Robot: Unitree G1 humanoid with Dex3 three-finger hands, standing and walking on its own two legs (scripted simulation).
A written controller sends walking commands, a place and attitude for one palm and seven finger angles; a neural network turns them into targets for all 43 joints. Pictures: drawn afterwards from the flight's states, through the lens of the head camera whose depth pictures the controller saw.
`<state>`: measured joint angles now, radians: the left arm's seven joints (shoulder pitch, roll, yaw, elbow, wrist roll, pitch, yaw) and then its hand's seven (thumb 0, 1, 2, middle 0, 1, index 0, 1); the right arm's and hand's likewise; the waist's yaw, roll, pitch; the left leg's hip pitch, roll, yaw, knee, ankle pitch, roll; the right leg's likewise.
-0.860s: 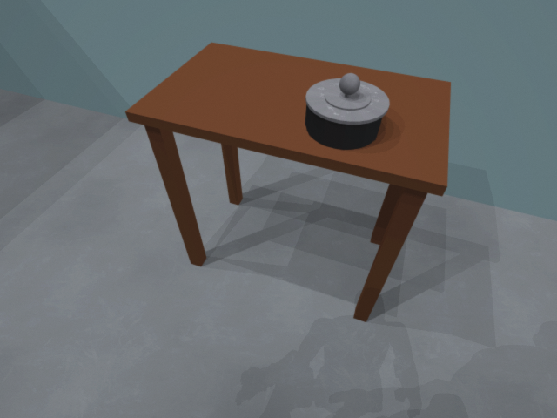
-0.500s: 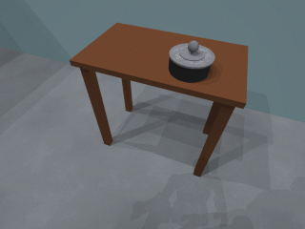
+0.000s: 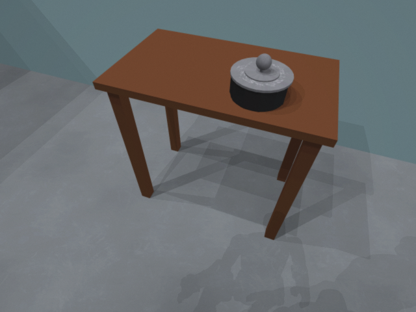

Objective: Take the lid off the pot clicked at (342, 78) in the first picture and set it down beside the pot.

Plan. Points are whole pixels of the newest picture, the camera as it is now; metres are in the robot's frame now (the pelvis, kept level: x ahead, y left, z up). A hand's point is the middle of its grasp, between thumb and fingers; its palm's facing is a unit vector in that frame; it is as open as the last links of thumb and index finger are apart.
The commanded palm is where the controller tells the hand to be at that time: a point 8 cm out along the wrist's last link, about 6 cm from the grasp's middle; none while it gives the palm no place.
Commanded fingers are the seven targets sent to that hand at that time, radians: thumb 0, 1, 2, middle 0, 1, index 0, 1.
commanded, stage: turn to face it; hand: left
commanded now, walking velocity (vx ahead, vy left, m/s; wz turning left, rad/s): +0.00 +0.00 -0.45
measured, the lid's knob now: (263, 61) +0.78 -0.11 +0.10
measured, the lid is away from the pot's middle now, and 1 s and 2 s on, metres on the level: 0.00 0.00 0.00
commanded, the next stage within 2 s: take the last steps up to it in 0.52 s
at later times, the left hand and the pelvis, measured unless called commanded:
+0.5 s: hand out of the picture +0.07 +0.19 -0.18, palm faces -0.10 -0.97 -0.22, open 7.4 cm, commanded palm none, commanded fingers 0.00 0.90 0.90 -0.20 -0.30 -0.20 -0.30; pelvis -0.01 +0.00 -0.01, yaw -9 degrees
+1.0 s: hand out of the picture +0.07 +0.15 -0.18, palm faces -0.19 -0.97 -0.17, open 7.4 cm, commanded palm none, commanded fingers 0.00 0.90 0.90 -0.20 -0.30 -0.20 -0.30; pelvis +0.05 -0.02 -0.01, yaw -16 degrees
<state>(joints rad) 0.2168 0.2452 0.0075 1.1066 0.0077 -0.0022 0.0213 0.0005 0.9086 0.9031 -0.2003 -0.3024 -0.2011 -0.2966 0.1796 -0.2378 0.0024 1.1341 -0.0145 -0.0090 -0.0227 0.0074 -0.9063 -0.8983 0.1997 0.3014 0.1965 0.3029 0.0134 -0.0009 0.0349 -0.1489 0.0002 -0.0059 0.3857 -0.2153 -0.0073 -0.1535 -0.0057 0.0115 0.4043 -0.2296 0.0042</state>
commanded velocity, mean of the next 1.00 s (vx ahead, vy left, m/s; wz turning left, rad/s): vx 0.12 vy -0.01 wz -0.21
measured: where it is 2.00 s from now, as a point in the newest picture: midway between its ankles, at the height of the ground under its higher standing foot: outside the picture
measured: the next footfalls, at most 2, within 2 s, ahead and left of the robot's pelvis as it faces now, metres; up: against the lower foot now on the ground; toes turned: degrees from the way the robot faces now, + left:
right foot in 0.72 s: +0.01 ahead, -0.12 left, +0.00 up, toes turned -16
left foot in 1.04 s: +0.19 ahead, +0.08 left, +0.00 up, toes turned -10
